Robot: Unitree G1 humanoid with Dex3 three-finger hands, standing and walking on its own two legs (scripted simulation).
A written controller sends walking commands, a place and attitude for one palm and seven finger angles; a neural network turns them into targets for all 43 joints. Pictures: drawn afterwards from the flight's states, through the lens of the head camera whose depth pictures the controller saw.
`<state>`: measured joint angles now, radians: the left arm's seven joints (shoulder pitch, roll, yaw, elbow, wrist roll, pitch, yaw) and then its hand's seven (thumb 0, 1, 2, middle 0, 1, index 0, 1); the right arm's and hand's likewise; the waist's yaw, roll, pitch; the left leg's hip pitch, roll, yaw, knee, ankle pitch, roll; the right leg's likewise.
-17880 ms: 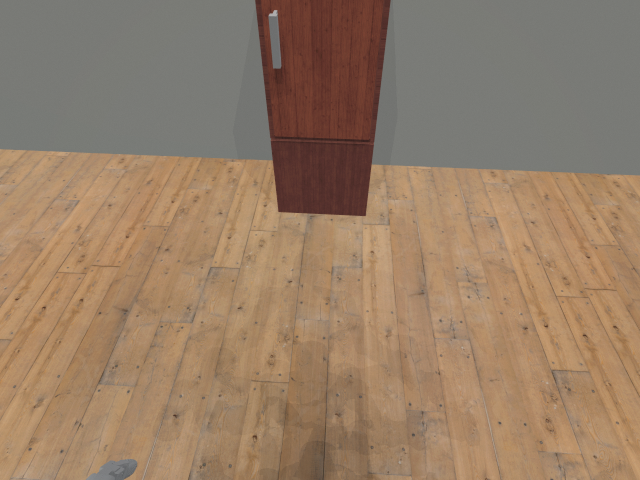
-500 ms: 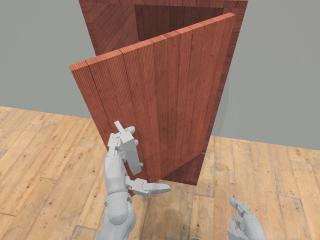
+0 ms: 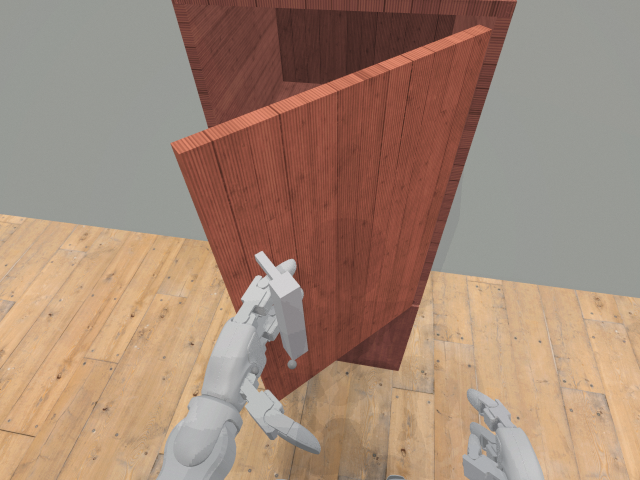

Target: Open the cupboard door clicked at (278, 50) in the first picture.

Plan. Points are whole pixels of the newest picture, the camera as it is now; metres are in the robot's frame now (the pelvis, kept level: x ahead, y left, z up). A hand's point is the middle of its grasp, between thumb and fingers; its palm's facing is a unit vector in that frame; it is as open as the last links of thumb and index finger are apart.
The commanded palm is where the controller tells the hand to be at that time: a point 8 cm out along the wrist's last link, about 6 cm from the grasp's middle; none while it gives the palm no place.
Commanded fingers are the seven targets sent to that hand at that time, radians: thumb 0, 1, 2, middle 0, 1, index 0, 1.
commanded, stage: slide the hand sideways off the handle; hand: left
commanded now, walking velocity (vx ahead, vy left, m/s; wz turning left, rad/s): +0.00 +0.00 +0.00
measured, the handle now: (280, 307) +0.31 +0.07 +0.07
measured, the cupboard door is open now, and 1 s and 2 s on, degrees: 46 46 46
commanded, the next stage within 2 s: draw the hand back to the body in 0.90 s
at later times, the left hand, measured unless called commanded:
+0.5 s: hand (252, 395) +0.20 +0.08 +0.07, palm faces -0.17 -0.99 -0.02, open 16.3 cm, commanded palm +0.18 +0.15 +0.07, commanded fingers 0.00 -0.50 0.30 -0.15 -0.30 -0.15 -0.30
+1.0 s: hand (206, 427) +0.17 +0.13 +0.06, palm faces -0.16 -0.99 -0.03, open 16.3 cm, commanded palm +0.15 +0.19 +0.07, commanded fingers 0.00 -0.50 0.30 -0.15 -0.30 -0.15 -0.30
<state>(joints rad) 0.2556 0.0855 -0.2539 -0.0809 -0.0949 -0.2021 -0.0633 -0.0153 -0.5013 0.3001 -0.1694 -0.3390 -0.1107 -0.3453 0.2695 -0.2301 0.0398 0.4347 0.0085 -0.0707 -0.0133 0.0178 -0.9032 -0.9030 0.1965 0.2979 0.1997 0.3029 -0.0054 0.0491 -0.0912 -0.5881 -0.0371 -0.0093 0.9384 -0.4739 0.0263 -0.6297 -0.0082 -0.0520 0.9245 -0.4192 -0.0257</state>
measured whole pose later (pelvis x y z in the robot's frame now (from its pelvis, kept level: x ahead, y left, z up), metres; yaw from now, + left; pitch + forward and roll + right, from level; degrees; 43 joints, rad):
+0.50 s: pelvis +0.01 +0.00 -0.01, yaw +0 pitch +10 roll -1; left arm 0.55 0.15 -0.17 -0.34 -0.09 -0.24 -0.10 -0.01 -0.50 0.30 -0.16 -0.30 -0.16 -0.31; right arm 0.29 -0.22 0.04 0.36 0.01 -0.07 0.00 0.02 -0.90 -0.90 0.20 0.30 0.20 0.30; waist 0.00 0.04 -0.12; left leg -0.67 -0.03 -0.01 1.04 -0.54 0.03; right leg -0.71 0.00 -0.05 1.01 -0.47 -0.03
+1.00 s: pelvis +0.00 -0.01 -0.02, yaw +0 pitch +10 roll -2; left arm 0.61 0.23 0.01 -0.33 -0.23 -0.26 -0.26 -0.01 -0.50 0.30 -0.15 -0.30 -0.15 -0.30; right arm 0.28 -0.24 0.02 0.37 0.03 -0.10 -0.05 0.02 -0.90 -0.90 0.20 0.30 0.20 0.30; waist 0.00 0.05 -0.12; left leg -0.72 -0.01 -0.03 1.10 -0.54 0.01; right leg -0.75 0.02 -0.08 1.05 -0.47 -0.04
